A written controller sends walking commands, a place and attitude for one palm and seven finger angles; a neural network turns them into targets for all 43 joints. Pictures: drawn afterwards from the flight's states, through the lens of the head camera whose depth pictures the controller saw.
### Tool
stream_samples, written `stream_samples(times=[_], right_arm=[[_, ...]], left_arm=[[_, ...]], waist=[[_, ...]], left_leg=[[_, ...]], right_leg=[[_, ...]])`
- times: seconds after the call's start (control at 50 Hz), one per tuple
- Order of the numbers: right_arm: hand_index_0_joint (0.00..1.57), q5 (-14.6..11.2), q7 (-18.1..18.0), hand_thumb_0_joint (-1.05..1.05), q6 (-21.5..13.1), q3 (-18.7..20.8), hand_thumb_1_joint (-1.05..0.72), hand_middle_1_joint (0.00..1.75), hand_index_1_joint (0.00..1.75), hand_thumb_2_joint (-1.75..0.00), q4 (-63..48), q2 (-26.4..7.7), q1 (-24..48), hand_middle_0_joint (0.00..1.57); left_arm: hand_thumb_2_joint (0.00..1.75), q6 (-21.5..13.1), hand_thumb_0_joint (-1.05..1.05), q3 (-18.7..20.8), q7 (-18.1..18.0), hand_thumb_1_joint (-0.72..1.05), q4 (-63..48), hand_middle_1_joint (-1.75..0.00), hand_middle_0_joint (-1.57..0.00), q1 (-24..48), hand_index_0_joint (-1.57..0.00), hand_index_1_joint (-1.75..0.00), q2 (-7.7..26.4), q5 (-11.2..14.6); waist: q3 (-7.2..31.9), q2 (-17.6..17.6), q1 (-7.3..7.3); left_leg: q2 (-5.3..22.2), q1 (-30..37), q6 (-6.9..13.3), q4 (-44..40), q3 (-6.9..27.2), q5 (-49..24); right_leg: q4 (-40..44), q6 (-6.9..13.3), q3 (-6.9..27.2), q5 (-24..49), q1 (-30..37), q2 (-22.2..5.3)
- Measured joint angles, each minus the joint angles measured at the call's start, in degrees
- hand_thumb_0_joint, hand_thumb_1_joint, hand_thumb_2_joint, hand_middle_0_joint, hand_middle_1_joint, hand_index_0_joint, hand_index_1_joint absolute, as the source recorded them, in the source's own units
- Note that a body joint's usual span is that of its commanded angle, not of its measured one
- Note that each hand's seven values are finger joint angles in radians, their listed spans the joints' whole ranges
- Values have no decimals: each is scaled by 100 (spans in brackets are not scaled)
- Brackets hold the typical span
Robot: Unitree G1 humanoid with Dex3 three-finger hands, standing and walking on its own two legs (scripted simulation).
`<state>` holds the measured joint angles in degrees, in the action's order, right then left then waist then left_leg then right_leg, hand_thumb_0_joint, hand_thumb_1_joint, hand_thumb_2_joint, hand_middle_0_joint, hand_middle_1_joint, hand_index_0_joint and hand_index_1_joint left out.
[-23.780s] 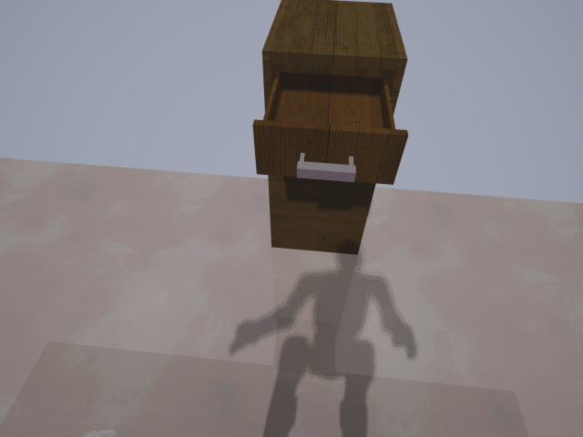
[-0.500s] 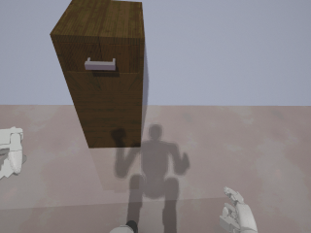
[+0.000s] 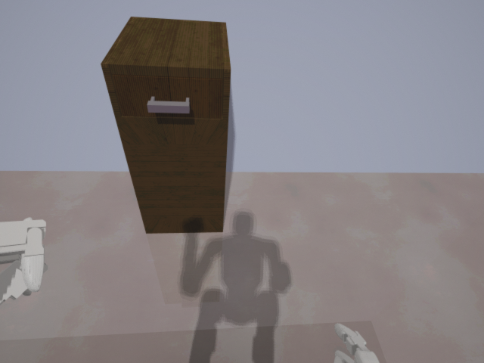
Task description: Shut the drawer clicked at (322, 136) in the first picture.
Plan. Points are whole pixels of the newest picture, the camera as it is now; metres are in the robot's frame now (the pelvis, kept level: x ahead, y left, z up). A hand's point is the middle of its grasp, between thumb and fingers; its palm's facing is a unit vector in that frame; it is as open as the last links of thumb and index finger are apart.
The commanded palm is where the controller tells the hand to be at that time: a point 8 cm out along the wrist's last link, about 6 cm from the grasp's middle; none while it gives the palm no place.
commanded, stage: stop stepping back and stand still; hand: left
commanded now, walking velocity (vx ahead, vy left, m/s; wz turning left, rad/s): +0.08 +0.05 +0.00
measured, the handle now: (169, 103) +0.86 +0.24 -0.02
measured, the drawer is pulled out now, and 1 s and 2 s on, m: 0.00 0.00 0.00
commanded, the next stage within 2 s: let the arm hang, fingers relaxed in 0.12 s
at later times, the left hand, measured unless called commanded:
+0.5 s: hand out of the picture +0.09 +0.17 -0.15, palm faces +0.09 -0.97 -0.21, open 3.1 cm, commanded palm none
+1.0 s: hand out of the picture -0.04 +0.16 -0.16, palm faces +0.14 -0.97 -0.18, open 7.0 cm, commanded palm none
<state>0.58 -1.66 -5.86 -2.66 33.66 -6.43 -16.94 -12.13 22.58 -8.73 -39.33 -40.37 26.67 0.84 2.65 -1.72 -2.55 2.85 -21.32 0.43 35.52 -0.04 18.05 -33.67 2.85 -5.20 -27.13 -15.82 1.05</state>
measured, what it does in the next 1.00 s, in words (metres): steps on the spot: right foot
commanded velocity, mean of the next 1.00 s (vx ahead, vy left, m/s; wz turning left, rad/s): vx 0.01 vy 0.01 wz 0.00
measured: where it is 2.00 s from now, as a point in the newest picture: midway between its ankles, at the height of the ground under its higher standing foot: outside the picture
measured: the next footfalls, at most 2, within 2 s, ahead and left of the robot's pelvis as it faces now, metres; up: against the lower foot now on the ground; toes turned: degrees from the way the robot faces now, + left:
right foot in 0.46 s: +0.08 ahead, -0.11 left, +0.00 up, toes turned +5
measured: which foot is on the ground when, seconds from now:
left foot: down 0.00-1.00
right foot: down 0.00-0.22, up 0.24-0.44, down 0.46-1.00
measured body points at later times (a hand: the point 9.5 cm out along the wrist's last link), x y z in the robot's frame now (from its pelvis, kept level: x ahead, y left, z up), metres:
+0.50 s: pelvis -0.02 -0.01 -0.02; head -0.01 -0.01 +0.43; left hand +0.08 +0.22 -0.13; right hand +0.09 -0.24 -0.14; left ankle +0.04 +0.12 -0.73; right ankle +0.04 -0.11 -0.73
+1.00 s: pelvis -0.01 -0.01 +0.01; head -0.01 -0.02 +0.46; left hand -0.05 +0.21 -0.15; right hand -0.01 -0.22 -0.15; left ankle +0.01 +0.10 -0.73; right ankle +0.04 -0.11 -0.73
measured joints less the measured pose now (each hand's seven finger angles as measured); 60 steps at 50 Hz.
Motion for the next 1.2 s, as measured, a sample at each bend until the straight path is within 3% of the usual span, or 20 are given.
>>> stream_samples(times=[0.06,0.1,0.18,0.22,0.24,0.26,0.3,0.34,0.4,0.46,0.48,0.54,0.62,0.74,0.92,1.2], right_arm=[[21,-3,-49,1,208,110,-90,30,30,-90,267,-195,254,21],[21,9,-76,1,270,173,-90,30,30,-90,495,-325,313,21],[21,-21,-209,1,211,254,-91,30,30,-90,519,-508,189,21],[20,-11,-283,1,63,317,-91,30,30,-90,415,-654,157,21],[20,18,-183,1,-86,416,-91,30,30,-90,519,-708,211,21],[20,40,-53,1,-60,488,-91,30,30,-90,582,-784,266,20],[20,102,94,1,138,501,-91,30,29,-90,681,-904,371,20],[20,178,149,1,278,444,-91,30,29,-90,743,-902,426,20],[20,213,189,1,410,296,-91,30,29,-90,839,-734,451,20],[20,138,208,1,544,218,-91,30,30,-90,966,-520,355,20],[20,98,205,1,610,240,-91,30,30,-90,1057,-479,349,21],[20,63,216,1,833,339,-91,30,30,-90,1394,-425,174,20],[20,81,200,1,887,385,-91,30,29,-90,1806,-379,-112,20],[20,84,116,1,777,329,-91,30,29,-90,2283,-224,-324,20],[20,35,69,0,705,328,-91,30,29,-90,2685,-117,-272,20],[20,29,4,0,638,351,-91,30,29,-90,2926,67,-245,20]], left_arm=[[90,3,1,-43,74,89,266,-160,-141,250,-141,-159,-80,38],[90,18,1,-52,80,88,557,-160,-141,446,-141,-159,-221,45],[90,89,1,-58,-6,89,763,-160,-141,541,-141,-159,-546,71],[90,63,1,-164,-32,89,670,-160,-141,601,-141,-159,-669,70],[90,-44,1,-304,63,89,982,-160,-141,805,-141,-159,-703,-31],[90,79,1,-515,231,89,1531,-160,-141,1127,-141,-159,-763,-126],[90,676,0,-935,495,89,2904,-159,-140,1768,-140,-158,-954,-233],[90,1179,0,-1301,641,90,4332,-156,-137,2279,-137,-156,-1136,-274],[90,1555,1,-1770,797,91,5965,-149,-129,2586,-129,-149,-1352,-287],[90,1573,1,-2186,910,91,7002,-140,-120,2404,-120,-140,-1499,-266],[90,1526,1,-2255,888,91,7338,-137,-117,2352,-117,-136,-1590,-256],[90,1434,2,-2102,738,90,7894,-133,-108,2410,-106,-125,-1529,-246],[90,1440,2,-2025,751,90,8515,-117,-93,2316,-92,-109,-1328,-233],[90,1444,1,-2059,762,91,9324,-87,-69,2257,-68,-83,-1312,-161],[90,1340,1,-2204,768,91,10046,-48,-36,2196,-35,-47,-1708,-133],[90,1255,1,-2193,719,91,10372,-31,-21,2334,-21,-30,-2004,-152]], waist=[[-163,105,228],[-164,111,275],[-26,-9,272],[-63,73,223],[-79,85,206],[-87,135,193],[-79,285,71],[-131,349,-37],[-292,188,-37],[-353,-126,64],[-402,-131,102],[-474,106,149],[-389,269,183],[-463,226,266],[-462,283,281],[-389,215,249]], left_leg=[[-87,-678,1,1728,40,490],[-107,-809,10,2139,-70,409],[-16,-176,93,820,-360,201],[20,209,148,-19,-286,-34],[-31,107,132,52,-261,-231],[-91,-4,122,154,-227,-300],[-192,-149,125,161,-90,-390],[-260,-173,121,25,17,-521],[-274,-79,55,-149,-43,-655],[-302,-129,-61,84,-224,-521],[-287,-197,-78,288,-204,-327],[-260,-295,-8,657,130,290],[-229,99,89,271,107,-73],[-297,462,44,-477,-4,-498],[-320,761,50,-968,-86,-735],[-287,867,31,-1026,-146,-706]], right_leg=[[97,51,12,1307,-101,-47],[101,-40,-13,1260,-35,-114],[86,-90,-34,1055,31,-240],[-164,-166,-125,918,-40,-235],[-529,-213,-103,715,-206,-291],[-1066,-251,29,366,-453,-298],[-2172,-322,337,-115,-965,-210],[-2740,-363,535,-371,-1270,-150],[-2199,-402,615,-304,-1202,-164],[-648,-351,670,504,-612,-208],[-607,-270,684,824,-628,-164],[-526,-117,376,1073,-518,-37],[-134,-103,202,1237,-342,49],[479,-162,320,1575,-64,-15],[875,-164,405,1772,170,-32],[897,-151,465,1751,234,2]])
